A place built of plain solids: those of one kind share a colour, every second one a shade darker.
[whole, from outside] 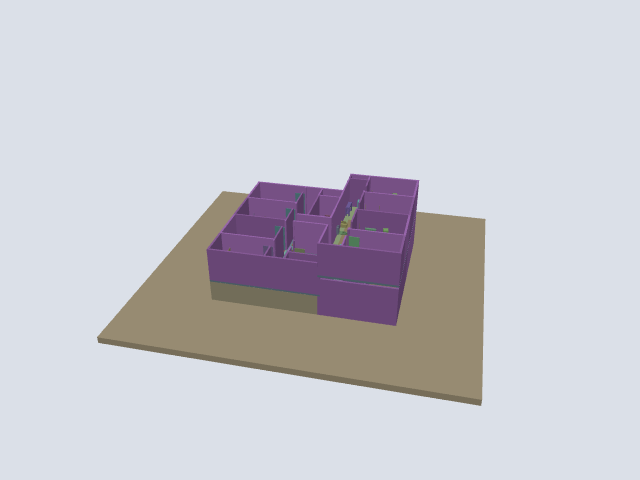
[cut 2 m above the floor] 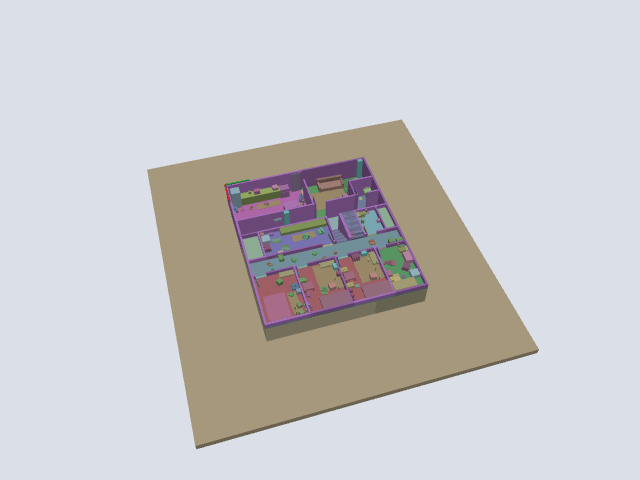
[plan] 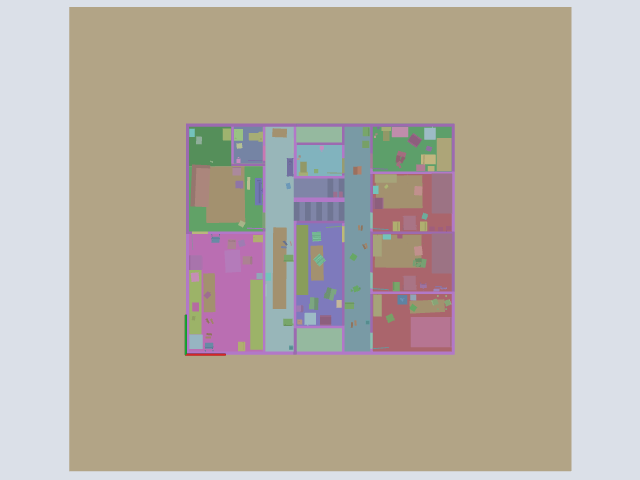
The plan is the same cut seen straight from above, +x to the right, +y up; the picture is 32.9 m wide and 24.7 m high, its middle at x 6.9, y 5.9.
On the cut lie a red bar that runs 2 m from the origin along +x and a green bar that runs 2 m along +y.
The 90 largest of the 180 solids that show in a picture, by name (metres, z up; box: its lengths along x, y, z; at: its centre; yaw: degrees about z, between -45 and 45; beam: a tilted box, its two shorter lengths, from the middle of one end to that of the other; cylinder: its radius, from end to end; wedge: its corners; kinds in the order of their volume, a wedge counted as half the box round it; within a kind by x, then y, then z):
{
 "under_1": {"box": [25.84, 23.89, 0.5], "at": [6.92, 5.95, -0.33]},
 "floor_base_1": {"box": [8.13, 6.73, 1.63], "at": [9.78, 3.37, 0.73]},
 "floor_base_2": {"box": [8.13, 3.87, 1.63], "at": [9.78, 9.96, 0.73]},
 "floor_base_3": {"box": [5.52, 1.29, 1.63], "at": [11.08, 7.38, 0.73]},
 "wall_1": {"box": [0.16, 2.96, 2.56], "at": [0.08, 1.64, 4.61]},
 "wall_2": {"box": [0.16, 6.05, 3.33], "at": [0.08, 3.19, 1.37]},
 "wall_3": {"box": [0.16, 2.96, 2.56], "at": [0.08, 4.73, 4.61]},
 "wall_4": {"box": [0.16, 2.96, 2.56], "at": [0.08, 7.82, 4.61]},
 "wall_5": {"box": [0.16, 5.39, 3.33], "at": [0.08, 9.04, 1.37]},
 "wall_6": {"box": [0.16, 2.3, 2.56], "at": [0.08, 10.58, 4.61]},
 "wall_7": {"box": [4.09, 0.13, 2.56], "at": [2.04, 3.19, 4.61]},
 "wall_8": {"box": [4.09, 0.13, 2.56], "at": [2.04, 6.28, 4.61]},
 "wall_9": {"box": [4.09, 0.13, 2.56], "at": [2.04, 9.37, 4.61]},
 "wall_10": {"box": [0.13, 1.9, 3.33], "at": [2.4, 10.78, 1.37]},
 "wall_11": {"box": [2.96, 0.13, 3.33], "at": [2.61, 6.28, 1.37]},
 "wall_12": {"box": [5.52, 0.16, 3.33], "at": [2.76, 0.08, 1.37]},
 "wall_13": {"box": [5.52, 0.16, 3.33], "at": [2.76, 11.81, 1.37]},
 "wall_14": {"box": [5.71, 0.16, 2.56], "at": [2.85, 0.08, 4.61]},
 "wall_15": {"box": [5.71, 0.16, 2.56], "at": [2.85, 11.81, 4.61]},
 "wall_16": {"box": [1.76, 0.13, 3.33], "at": [3.21, 9.77, 1.37]},
 "wall_17": {"box": [0.13, 6.05, 3.33], "at": [4.03, 3.19, 1.37]},
 "wall_18": {"box": [0.13, 1.99, 2.56], "at": [4.03, 4.25, 4.61]},
 "wall_19": {"box": [0.13, 1.99, 2.56], "at": [4.03, 7.33, 4.61]},
 "wall_20": {"box": [0.13, 2.39, 3.33], "at": [4.03, 8.51, 1.37]},
 "wall_21": {"box": [0.13, 1.38, 2.56], "at": [4.03, 11.04, 4.61]},
 "wall_22": {"box": [0.13, 0.98, 3.33], "at": [4.03, 11.24, 1.37]},
 "wall_23": {"box": [1.72, 0.13, 2.56], "at": [4.82, 0.93, 4.61]},
 "wall_24": {"box": [0.13, 5.27, 4.22], "at": [5.62, 4.12, 3.78]},
 "wall_25": {"box": [0.13, 1.6, 4.22], "at": [5.62, 9.99, 3.78]},
 "wall_26": {"box": [2.61, 0.16, 4.22], "at": [6.86, 8.01, 3.78]},
 "wall_27": {"box": [2.61, 0.13, 4.22], "at": [6.86, 9.12, 3.78]},
 "wall_28": {"box": [2.45, 0.13, 2.64], "at": [6.93, 1.43, 2.99]},
 "wall_29": {"box": [2.45, 0.13, 2.64], "at": [6.93, 6.83, 2.99]},
 "wall_30": {"box": [2.45, 0.07, 2.64], "at": [6.93, 7.89, 2.99]},
 "wall_31": {"box": [2.77, 0.16, 1.97], "at": [6.93, 7.94, 0.68]},
 "wall_32": {"box": [2.45, 0.13, 2.64], "at": [6.93, 10.86, 2.99]},
 "wall_33": {"box": [0.13, 4.3, 2.64], "at": [8.1, 3.64, 2.99]},
 "wall_34": {"box": [0.13, 1.99, 2.64], "at": [9.55, 2.12, 2.99]},
 "wall_35": {"box": [0.13, 1.99, 2.64], "at": [9.55, 5.21, 2.99]},
 "wall_36": {"box": [0.13, 1.99, 2.64], "at": [9.55, 8.3, 2.99]},
 "wall_37": {"box": [0.13, 1.38, 2.64], "at": [9.55, 11.04, 2.99]},
 "wall_38": {"box": [8.13, 0.16, 2.64], "at": [9.78, 0.08, 2.99]},
 "wall_39": {"box": [8.13, 0.16, 2.64], "at": [9.78, 11.81, 2.99]},
 "wall_40": {"box": [4.35, 0.13, 2.64], "at": [11.66, 3.19, 2.99]},
 "wall_41": {"box": [4.35, 0.13, 2.64], "at": [11.66, 6.28, 2.99]},
 "wall_42": {"box": [4.35, 0.13, 2.64], "at": [11.66, 9.37, 2.99]},
 "wall_43": {"box": [0.16, 2.96, 2.64], "at": [13.76, 1.64, 2.99]},
 "wall_44": {"box": [0.16, 2.96, 2.64], "at": [13.76, 4.73, 2.99]},
 "wall_45": {"box": [0.16, 2.96, 2.64], "at": [13.76, 7.82, 2.99]},
 "wall_46": {"box": [0.16, 2.3, 2.64], "at": [13.76, 10.58, 2.99]},
 "stair_1": {"box": [0.58, 0.97, 1.49], "at": [5.84, 8.57, 2.25]},
 "stair_2": {"box": [1.45, 0.97, 0.99], "at": [6.28, 8.57, 2.0]},
 "stair_3": {"box": [1.74, 0.97, 0.83], "at": [6.42, 8.57, 1.92]},
 "stair_4": {"box": [2.03, 0.97, 0.66], "at": [6.57, 8.57, 1.83]},
 "stair_5": {"box": [2.32, 0.97, 0.49], "at": [6.71, 8.57, 1.75]},
 "stair_6": {"box": [2.61, 0.97, 0.47], "at": [6.86, 7.38, -0.07]},
 "stair_7": {"box": [2.61, 0.97, 0.33], "at": [6.86, 8.57, 1.67]},
 "stair_8": {"box": [2.32, 0.97, 0.63], "at": [7.0, 7.38, 0.02]},
 "stair_9": {"box": [2.03, 0.97, 0.8], "at": [7.14, 7.38, 0.1]},
 "stair_10": {"box": [1.74, 0.97, 0.97], "at": [7.29, 7.38, 0.18]},
 "stair_11": {"box": [1.45, 0.97, 1.13], "at": [7.43, 7.38, 0.27]},
 "stair_12": {"box": [1.16, 0.97, 1.3], "at": [7.58, 7.38, 0.35]},
 "stair_13": {"box": [0.87, 0.97, 1.47], "at": [7.72, 7.38, 0.43]},
 "stair_14": {"box": [0.58, 0.97, 1.63], "at": [7.87, 7.38, 0.52]},
 "stair_15": {"box": [0.29, 0.97, 1.8], "at": [8.02, 7.38, 0.6]},
 "floor_kitchen_1": {"box": [3.8, 6.05, 0.5], "at": [2.06, 3.19, -0.25]},
 "floor_common_1": {"box": [2.17, 2.03, 0.5], "at": [1.25, 10.71, -0.25]},
 "floor_common_2": {"box": [3.8, 3.36, 0.5], "at": [2.06, 8.02, -0.25]},
 "floor_hall_1": {"box": [1.46, 11.57, 0.5], "at": [4.82, 5.95, -0.25]},
 "upper_floor_bedroom_1": {"box": [4.06, 2.96, 0.12], "at": [11.65, 1.64, 1.61]},
 "upper_floor_bedroom_2": {"box": [4.06, 2.96, 0.12], "at": [11.65, 4.73, 1.61]},
 "upper_floor_bedroom_3": {"box": [4.06, 2.96, 0.12], "at": [11.65, 7.82, 1.61]},
 "counter_run_1": {"box": [0.61, 3.31, 0.78], "at": [0.47, 2.71, 0.49]},
 "counter_run_2": {"box": [0.61, 3.6, 0.78], "at": [6.0, 4.87, 2.15]},
 "double_bed_1": {"box": [2.01, 1.45, 0.6], "at": [12.62, 1.16, 1.97]},
 "double_bed_2": {"box": [2.11, 1.55, 0.4], "at": [12.62, 1.16, 2.17]},
 "child_bed_1": {"box": [1.06, 2.06, 0.4], "at": [13.18, 5.2, 2.05]},
 "child_bed_2": {"box": [0.96, 1.96, 0.48], "at": [13.18, 8.29, 1.91]},
 "child_bed_3": {"box": [1.06, 2.06, 0.4], "at": [13.18, 8.29, 2.05]},
 "upper_floor_landing_1": {"box": [1.46, 10.74, 0.16], "at": [4.82, 6.36, 3.25]},
 "upper_floor_corridor_1": {"box": [1.33, 11.57, 0.12], "at": [8.82, 5.95, 1.61]},
 "upper_floor_drying_1": {"box": [2.35, 5.27, 0.12], "at": [6.86, 4.12, 1.61]},
 "floor_cloaks_1": {"box": [1.5, 1.9, 0.5], "at": [3.21, 10.78, -0.25]},
 "upper_floor_bath_1": {"box": [4.06, 2.3, 0.12], "at": [11.65, 10.58, 1.61]},
 "fridge_1": {"box": [0.7, 0.75, 1.72], "at": [0.52, 0.67, 0.86]},
 "sofa_1": {"box": [0.93, 2.16, 0.34], "at": [0.75, 8.69, 0.28], "yaw": -2.4},
 "bathtub_1": {"box": [0.76, 1.7, 0.44], "at": [13.29, 10.3, 1.89]},
 "rug_1": {"box": [2.0, 2.9, 0.08], "at": [2.03, 8.23, -0.03], "yaw": 0.8},
 "range_flat_1": {"box": [0.65, 0.76, 0.94], "at": [0.49, 4.74, 0.47]},
 "upper_floor_wc_1": {"box": [2.35, 1.6, 0.12], "at": [6.86, 9.99, 1.61]}
}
